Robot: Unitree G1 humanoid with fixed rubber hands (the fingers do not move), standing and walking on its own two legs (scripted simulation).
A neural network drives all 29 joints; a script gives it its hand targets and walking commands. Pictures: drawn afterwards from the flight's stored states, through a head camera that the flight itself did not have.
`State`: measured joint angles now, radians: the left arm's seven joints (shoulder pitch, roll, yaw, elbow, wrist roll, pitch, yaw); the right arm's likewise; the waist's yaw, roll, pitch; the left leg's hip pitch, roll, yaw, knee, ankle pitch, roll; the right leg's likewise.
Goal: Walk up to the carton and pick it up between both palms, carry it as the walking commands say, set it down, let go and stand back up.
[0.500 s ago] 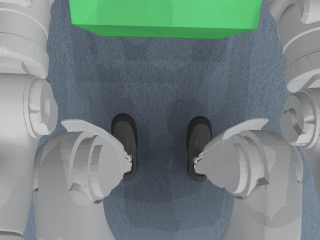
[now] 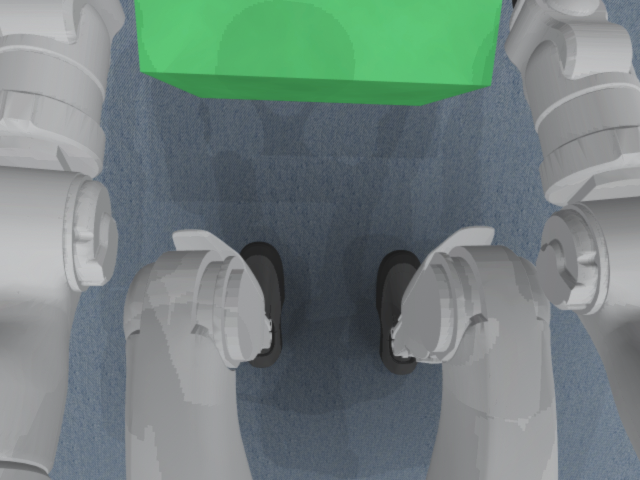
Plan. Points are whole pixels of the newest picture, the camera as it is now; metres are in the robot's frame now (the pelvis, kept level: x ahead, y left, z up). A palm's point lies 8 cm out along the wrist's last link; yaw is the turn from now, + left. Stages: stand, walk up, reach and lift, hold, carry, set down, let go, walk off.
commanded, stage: reach and lift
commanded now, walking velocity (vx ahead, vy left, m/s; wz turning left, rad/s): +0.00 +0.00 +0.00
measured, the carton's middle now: out of the picture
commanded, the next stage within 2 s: none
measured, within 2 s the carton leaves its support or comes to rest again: neither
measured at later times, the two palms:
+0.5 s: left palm out of the picture +0.57 +0.21 -0.08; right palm out of the picture +0.56 -0.16 -0.08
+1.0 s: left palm out of the picture +0.54 +0.21 -0.01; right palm out of the picture +0.53 -0.17 -0.01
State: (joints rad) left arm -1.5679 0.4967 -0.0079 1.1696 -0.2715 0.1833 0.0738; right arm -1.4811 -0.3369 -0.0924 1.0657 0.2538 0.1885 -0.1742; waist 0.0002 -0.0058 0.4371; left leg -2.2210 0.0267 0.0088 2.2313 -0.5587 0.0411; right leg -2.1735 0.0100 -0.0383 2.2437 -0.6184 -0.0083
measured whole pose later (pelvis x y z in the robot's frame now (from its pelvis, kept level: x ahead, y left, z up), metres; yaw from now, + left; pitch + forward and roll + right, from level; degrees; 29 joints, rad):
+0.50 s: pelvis +0.00 +0.00 +0.03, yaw +0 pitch +39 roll -2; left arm -1.46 0.43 0.16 1.00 -0.10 0.28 0.05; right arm -1.36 -0.26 -0.28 0.87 0.09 0.30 -0.15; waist -0.01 -0.02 0.22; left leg -2.26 0.02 0.00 2.11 -0.53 0.03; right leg -2.21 0.02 -0.04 2.11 -0.59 -0.01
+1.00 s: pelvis +0.00 +0.00 +0.08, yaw +0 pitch +46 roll -2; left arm -1.28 0.30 0.33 0.83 0.08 0.36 0.01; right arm -1.19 -0.14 -0.46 0.69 -0.07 0.37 -0.07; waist -0.02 -0.02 0.00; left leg -2.21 0.00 0.00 1.88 -0.47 0.03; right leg -2.17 0.01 -0.03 1.89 -0.52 0.00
